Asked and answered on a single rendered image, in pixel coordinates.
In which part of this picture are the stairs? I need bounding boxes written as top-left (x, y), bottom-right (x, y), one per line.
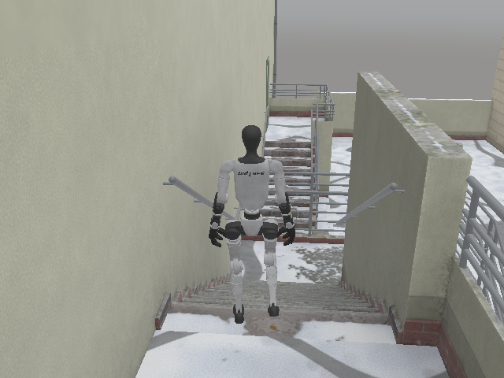
top-left (181, 281), bottom-right (380, 313)
top-left (259, 142), bottom-right (312, 234)

